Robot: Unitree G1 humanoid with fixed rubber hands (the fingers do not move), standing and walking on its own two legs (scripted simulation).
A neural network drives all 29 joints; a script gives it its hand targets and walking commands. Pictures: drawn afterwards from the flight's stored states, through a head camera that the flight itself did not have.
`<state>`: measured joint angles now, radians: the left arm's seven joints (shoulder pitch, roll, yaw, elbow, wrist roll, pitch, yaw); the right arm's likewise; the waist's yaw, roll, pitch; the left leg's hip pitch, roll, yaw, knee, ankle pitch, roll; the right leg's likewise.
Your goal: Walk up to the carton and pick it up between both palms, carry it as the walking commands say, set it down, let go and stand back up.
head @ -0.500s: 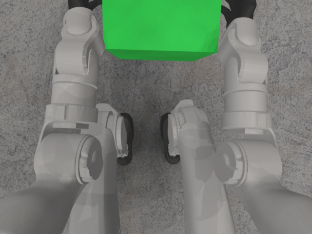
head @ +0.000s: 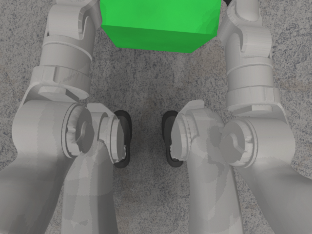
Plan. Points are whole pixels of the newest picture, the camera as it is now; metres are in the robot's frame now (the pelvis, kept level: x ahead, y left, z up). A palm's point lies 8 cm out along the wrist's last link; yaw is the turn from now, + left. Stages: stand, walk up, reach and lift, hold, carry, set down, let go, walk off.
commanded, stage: set down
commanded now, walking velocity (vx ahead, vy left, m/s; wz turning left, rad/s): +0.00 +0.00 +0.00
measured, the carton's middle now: out of the picture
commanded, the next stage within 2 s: none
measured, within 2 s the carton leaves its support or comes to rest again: rests again in 0.64 s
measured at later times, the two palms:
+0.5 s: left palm out of the picture +0.59 +0.12 -0.21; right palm out of the picture +0.56 -0.17 -0.20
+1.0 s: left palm out of the picture +0.60 +0.13 -0.22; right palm out of the picture +0.57 -0.17 -0.22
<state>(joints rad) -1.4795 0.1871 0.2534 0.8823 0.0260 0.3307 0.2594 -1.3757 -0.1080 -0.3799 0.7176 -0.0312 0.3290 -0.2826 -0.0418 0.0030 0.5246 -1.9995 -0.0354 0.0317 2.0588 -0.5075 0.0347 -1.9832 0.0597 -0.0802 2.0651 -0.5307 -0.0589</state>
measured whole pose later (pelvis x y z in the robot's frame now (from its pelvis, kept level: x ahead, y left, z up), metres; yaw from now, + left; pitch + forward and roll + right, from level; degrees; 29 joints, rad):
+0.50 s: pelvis +0.03 +0.02 -0.04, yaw -1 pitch +29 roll -2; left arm -1.54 0.28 0.05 1.02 -0.15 0.26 0.22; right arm -1.42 -0.23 -0.27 0.86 0.06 0.28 -0.16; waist -0.06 0.01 0.53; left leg -2.15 -0.06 0.06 2.23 -0.58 0.08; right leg -2.11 0.06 -0.06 2.23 -0.63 -0.01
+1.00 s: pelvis +0.03 +0.01 -0.07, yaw +0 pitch +28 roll -1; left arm -1.55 0.30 0.11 1.10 -0.14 0.19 0.15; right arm -1.47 -0.27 -0.23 0.98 0.13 0.22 -0.12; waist -0.05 0.01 0.52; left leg -2.20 -0.06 0.05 2.32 -0.60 0.05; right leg -2.17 0.06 -0.08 2.32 -0.63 -0.04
